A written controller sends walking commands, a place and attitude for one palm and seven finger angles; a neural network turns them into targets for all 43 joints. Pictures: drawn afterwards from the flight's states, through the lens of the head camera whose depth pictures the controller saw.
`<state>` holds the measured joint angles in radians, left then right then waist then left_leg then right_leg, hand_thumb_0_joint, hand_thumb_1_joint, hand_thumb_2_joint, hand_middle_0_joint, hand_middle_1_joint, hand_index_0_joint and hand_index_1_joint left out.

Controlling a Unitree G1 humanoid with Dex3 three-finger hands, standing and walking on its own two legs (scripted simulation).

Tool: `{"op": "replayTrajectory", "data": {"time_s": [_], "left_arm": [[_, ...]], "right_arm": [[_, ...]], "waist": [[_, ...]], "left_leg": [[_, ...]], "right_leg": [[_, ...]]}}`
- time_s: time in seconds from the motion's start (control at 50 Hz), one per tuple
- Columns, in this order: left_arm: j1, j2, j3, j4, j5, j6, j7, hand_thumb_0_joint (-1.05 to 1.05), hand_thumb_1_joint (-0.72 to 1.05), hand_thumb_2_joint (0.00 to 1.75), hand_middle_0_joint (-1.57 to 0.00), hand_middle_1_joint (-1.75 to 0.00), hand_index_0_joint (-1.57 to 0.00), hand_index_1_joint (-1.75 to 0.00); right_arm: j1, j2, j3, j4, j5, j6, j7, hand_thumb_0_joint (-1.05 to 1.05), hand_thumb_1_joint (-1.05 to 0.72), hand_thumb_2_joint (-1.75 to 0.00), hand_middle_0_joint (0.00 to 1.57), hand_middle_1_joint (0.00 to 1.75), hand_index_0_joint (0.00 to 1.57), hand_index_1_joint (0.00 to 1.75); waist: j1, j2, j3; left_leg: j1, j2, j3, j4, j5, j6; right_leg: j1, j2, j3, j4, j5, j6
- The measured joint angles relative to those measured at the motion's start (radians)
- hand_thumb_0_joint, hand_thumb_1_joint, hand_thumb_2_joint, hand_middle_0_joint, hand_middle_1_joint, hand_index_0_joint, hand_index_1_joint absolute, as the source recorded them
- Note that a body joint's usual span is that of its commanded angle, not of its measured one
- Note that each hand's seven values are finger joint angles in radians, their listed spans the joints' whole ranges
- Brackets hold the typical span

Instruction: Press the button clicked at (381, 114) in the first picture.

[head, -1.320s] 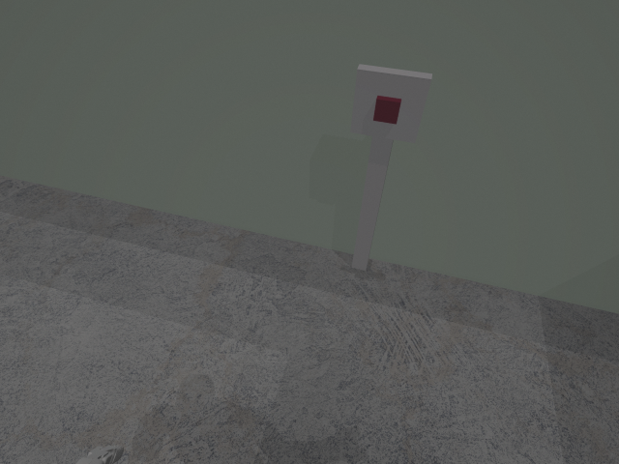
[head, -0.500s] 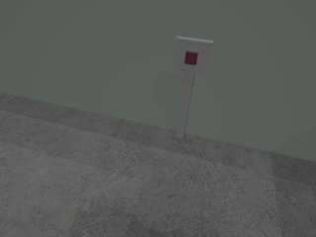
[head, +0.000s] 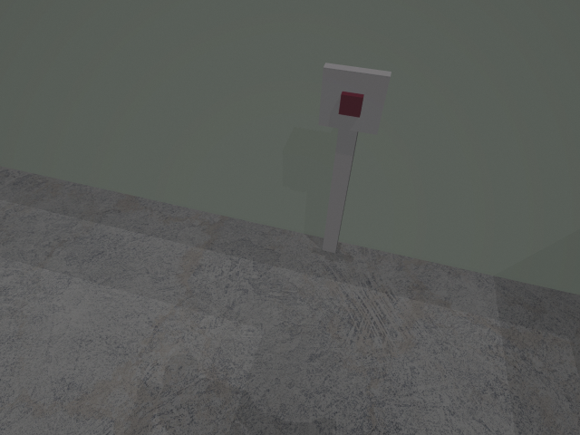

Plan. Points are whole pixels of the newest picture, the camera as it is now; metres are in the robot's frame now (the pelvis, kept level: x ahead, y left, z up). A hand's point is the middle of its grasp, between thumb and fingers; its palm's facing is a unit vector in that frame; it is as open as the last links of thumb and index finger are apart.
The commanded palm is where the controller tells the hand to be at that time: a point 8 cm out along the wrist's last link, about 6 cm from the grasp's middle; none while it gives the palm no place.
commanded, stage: look at it before walking up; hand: left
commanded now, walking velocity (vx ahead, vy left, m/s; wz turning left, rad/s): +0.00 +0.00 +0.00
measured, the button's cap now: (351, 103) +0.96 -0.11 -0.04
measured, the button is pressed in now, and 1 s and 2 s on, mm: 0 0 0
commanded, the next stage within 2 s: walk to a spot facing it in 0.12 s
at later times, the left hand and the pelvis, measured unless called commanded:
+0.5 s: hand out of the picture +0.06 +0.22 -0.17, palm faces -0.10 -0.95 -0.30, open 7.4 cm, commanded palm none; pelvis -0.01 +0.00 -0.01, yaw -6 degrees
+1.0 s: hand out of the picture +0.07 +0.18 -0.17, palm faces -0.23 -0.95 -0.21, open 7.4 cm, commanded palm none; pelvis +0.02 +0.00 +0.00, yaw -21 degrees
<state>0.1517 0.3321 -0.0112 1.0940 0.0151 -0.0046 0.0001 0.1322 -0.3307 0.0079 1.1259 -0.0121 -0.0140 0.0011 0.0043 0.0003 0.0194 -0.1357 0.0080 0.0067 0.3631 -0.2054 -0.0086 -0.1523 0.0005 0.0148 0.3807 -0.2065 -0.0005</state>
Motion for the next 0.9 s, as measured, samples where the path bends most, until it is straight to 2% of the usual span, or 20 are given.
{"op": "replayTrajectory", "data": {"time_s": [0.28,0.38,0.48,0.54,0.58,0.6,0.64,0.7,0.78,0.9], "left_arm": [[0.000,0.002,0.002,0.000,0.001,-0.001,0.001,0.01,0.91,0.90,-0.20,-0.30,-0.20,-0.30],[0.018,-0.010,0.014,-0.029,0.002,0.026,0.008,0.01,0.91,0.90,-0.20,-0.30,-0.20,-0.30],[0.053,-0.038,0.028,-0.080,0.007,0.054,0.000,0.01,0.91,0.90,-0.20,-0.30,-0.20,-0.30],[0.071,-0.062,0.037,-0.108,0.008,0.064,-0.007,0.01,0.91,0.90,-0.20,-0.30,-0.20,-0.30],[0.088,-0.084,0.043,-0.125,0.010,0.061,-0.013,0.01,0.91,0.90,-0.20,-0.30,-0.20,-0.30],[0.095,-0.097,0.043,-0.131,0.014,0.053,-0.013,0.01,0.91,0.90,-0.20,-0.30,-0.20,-0.30],[0.110,-0.121,0.041,-0.142,0.012,0.039,-0.008,0.01,0.91,0.90,-0.20,-0.30,-0.20,-0.30],[0.139,-0.152,0.040,-0.148,0.007,0.032,-0.004,0.01,0.91,0.90,-0.20,-0.30,-0.20,-0.30],[0.182,-0.171,0.043,-0.141,0.007,0.018,-0.007,0.01,0.91,0.90,-0.20,-0.30,-0.20,-0.30],[0.223,-0.168,0.055,-0.126,0.013,0.002,-0.011,0.01,0.91,0.90,-0.21,-0.30,-0.20,-0.30]], "right_arm": [[-0.014,-0.002,-0.001,-0.004,0.000,-0.002,-0.002,0.00,-0.90,-0.90,0.20,0.30,0.20,0.30],[-0.020,0.015,-0.011,-0.043,-0.002,0.008,-0.016,0.00,-0.90,-0.90,0.20,0.30,0.20,0.30],[-0.003,0.062,-0.024,-0.106,-0.004,0.023,-0.020,0.00,-0.90,-0.90,0.20,0.30,0.20,0.30],[0.009,0.085,-0.032,-0.129,-0.006,0.029,-0.018,0.00,-0.90,-0.90,0.20,0.30,0.20,0.30],[0.020,0.090,-0.037,-0.139,-0.008,0.034,-0.017,0.00,-0.90,-0.90,0.20,0.30,0.20,0.30],[0.025,0.089,-0.042,-0.141,-0.006,0.041,-0.016,0.00,-0.90,-0.90,0.20,0.30,0.20,0.30],[0.035,0.090,-0.048,-0.138,-0.005,0.061,-0.015,0.00,-0.90,-0.90,0.20,0.30,0.20,0.30],[0.042,0.091,-0.053,-0.133,-0.010,0.066,-0.005,0.01,-0.91,-0.90,0.20,0.30,0.20,0.30],[0.055,0.092,-0.059,-0.145,-0.017,0.050,0.003,0.01,-0.91,-0.90,0.20,0.30,0.20,0.30],[0.059,0.089,-0.070,-0.165,-0.015,0.033,0.003,0.01,-0.91,-0.90,0.20,0.30,0.20,0.30]], "waist": [[0.006,-0.001,-0.002],[0.018,-0.002,0.002],[0.018,-0.017,0.020],[0.027,-0.019,0.045],[0.031,0.002,0.057],[0.028,0.021,0.060],[0.027,0.037,0.056],[0.036,0.042,0.047],[0.035,0.028,0.018],[0.047,0.008,-0.019]], "left_leg": [[0.012,0.000,0.004,-0.009,0.001,0.001],[-0.014,0.012,0.042,0.038,-0.025,-0.002],[-0.060,0.024,0.093,0.123,-0.069,-0.004],[-0.073,0.039,0.131,0.182,-0.102,-0.010],[-0.092,0.066,0.144,0.249,-0.137,-0.023],[-0.122,0.084,0.137,0.320,-0.166,-0.026],[-0.203,0.070,0.073,0.501,-0.255,-0.031],[-0.290,0.050,0.025,0.670,-0.207,-0.037],[-0.334,0.051,0.017,0.681,-0.135,-0.049],[-0.320,0.050,0.007,0.548,-0.132,-0.052]], "right_leg": [[0.011,0.000,0.004,-0.010,0.003,0.001],[-0.036,0.014,0.041,0.047,-0.011,0.001],[-0.126,0.029,0.085,0.181,-0.057,-0.003],[-0.180,0.015,0.036,0.312,-0.142,0.002],[-0.171,0.014,-0.001,0.302,-0.123,-0.010],[-0.175,0.029,-0.011,0.307,-0.114,-0.030],[-0.178,0.046,-0.017,0.298,-0.114,-0.058],[-0.149,0.065,0.002,0.201,-0.063,-0.070],[-0.117,0.078,0.046,0.083,0.005,-0.074],[-0.092,0.091,0.116,0.012,0.036,-0.068]]}}
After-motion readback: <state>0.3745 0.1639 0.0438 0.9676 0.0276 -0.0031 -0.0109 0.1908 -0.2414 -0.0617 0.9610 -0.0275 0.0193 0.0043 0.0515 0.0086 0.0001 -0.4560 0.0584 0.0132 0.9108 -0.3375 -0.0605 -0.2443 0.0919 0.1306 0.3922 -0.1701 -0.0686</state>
